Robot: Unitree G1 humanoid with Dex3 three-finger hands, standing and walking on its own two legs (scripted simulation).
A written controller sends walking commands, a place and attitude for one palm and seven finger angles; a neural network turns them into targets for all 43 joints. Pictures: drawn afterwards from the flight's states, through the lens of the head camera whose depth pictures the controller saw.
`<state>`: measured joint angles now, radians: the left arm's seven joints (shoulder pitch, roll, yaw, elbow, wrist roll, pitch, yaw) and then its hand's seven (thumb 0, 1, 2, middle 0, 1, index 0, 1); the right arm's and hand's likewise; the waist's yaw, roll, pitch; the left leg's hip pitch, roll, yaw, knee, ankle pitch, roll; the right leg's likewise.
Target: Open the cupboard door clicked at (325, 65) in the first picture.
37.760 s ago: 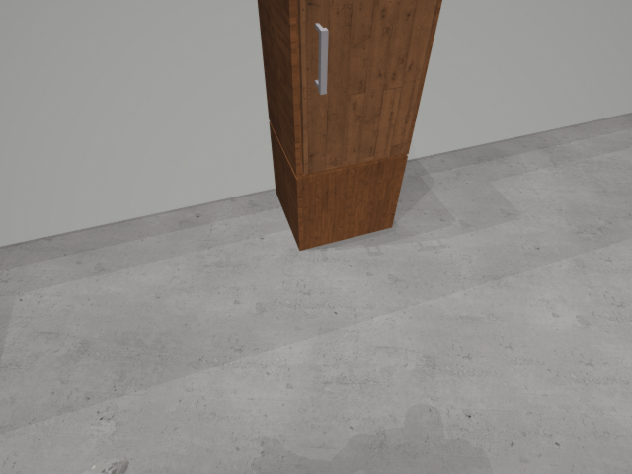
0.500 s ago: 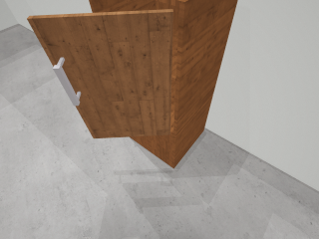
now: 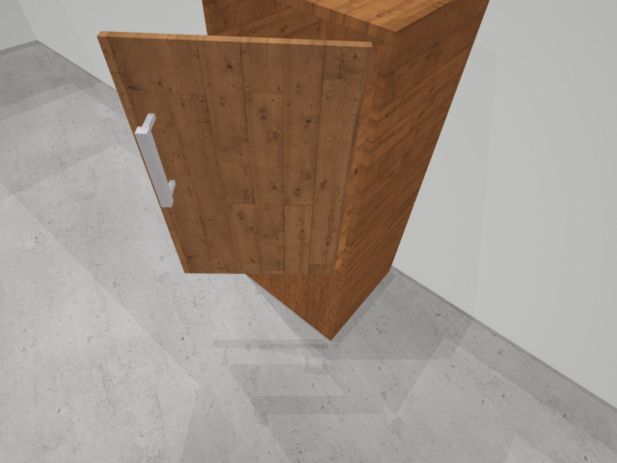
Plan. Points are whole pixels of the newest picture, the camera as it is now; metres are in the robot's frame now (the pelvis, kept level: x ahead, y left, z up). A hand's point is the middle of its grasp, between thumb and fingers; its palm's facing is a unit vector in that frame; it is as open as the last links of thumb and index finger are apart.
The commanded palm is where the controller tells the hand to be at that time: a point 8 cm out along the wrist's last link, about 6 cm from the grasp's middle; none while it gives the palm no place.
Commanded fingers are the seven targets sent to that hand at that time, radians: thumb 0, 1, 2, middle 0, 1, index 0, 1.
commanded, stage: come to a stop and stand still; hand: left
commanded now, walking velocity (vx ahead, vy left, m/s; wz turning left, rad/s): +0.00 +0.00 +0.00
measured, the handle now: (159, 162) +0.56 +0.32 +0.04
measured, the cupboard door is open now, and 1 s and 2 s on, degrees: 41 41 41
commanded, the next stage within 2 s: look again from close up in 0.36 s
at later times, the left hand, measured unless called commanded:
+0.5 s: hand out of the picture +0.01 +0.17 -0.18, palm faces +0.01 -0.98 -0.17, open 7.3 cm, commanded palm none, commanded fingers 0.00 0.90 0.90 -0.20 -0.30 -0.20 -0.30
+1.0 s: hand out of the picture +0.04 +0.16 -0.17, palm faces -0.01 -0.97 -0.24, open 7.3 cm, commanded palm none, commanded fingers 0.00 0.90 0.90 -0.20 -0.30 -0.20 -0.30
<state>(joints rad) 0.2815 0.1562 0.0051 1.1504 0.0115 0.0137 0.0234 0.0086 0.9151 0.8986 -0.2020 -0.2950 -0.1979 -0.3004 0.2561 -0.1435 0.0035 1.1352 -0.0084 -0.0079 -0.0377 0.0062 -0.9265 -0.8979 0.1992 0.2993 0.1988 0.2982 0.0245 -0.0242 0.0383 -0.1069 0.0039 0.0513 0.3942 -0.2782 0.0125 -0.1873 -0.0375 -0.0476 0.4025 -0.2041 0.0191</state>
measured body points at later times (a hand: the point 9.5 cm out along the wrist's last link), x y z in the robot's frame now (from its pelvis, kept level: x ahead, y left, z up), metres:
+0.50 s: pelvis +0.02 +0.01 +0.00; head +0.04 +0.01 +0.45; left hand +0.01 +0.22 -0.17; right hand -0.01 -0.20 -0.16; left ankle -0.04 +0.11 -0.74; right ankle +0.01 -0.13 -0.74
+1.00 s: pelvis +0.02 -0.01 -0.01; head +0.04 -0.04 +0.44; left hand +0.04 +0.22 -0.15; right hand +0.01 -0.23 -0.18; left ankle -0.04 +0.11 -0.74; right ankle +0.01 -0.13 -0.74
